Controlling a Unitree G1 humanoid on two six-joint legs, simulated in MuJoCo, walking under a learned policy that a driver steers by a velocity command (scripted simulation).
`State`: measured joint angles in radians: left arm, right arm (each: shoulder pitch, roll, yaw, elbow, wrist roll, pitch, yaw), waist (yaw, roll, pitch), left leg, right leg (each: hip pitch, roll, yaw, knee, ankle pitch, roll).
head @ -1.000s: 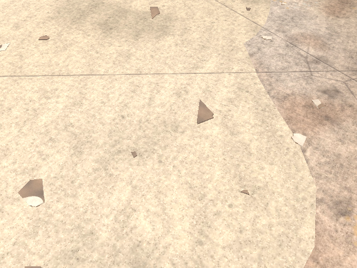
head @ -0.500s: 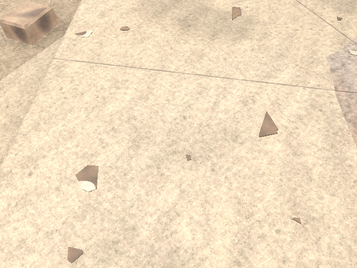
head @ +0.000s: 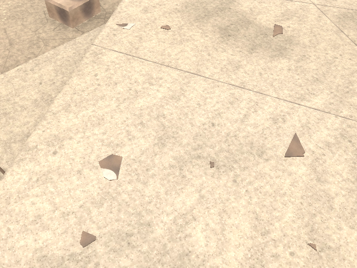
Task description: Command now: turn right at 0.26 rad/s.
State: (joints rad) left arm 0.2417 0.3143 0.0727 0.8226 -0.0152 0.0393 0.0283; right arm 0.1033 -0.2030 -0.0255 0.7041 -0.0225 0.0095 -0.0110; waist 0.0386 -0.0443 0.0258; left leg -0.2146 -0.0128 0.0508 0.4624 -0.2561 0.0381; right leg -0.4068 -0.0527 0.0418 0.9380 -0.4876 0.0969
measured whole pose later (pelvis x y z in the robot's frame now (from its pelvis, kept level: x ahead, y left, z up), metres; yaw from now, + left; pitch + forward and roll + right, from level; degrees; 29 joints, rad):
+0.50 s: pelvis -0.02 -0.05 +0.01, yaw -16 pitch +1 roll +3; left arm 0.21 0.30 0.06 0.69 -0.01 0.00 0.02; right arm 0.09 -0.33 -0.10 0.78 0.00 0.03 -0.05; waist 0.01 0.03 0.06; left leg -0.52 0.00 -0.06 1.07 -0.35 -0.08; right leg -0.24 0.04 0.07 0.42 -0.20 -0.07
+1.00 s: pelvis +0.02 -0.04 -0.01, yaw -15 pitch +0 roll -1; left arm 0.19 0.27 0.05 0.73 0.00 -0.03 0.02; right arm 0.23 -0.28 -0.05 0.80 0.02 0.00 -0.02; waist 0.01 0.01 0.01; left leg -0.27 -0.03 -0.14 0.57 -0.31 0.01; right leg -0.20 0.06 0.02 0.54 -0.36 -0.04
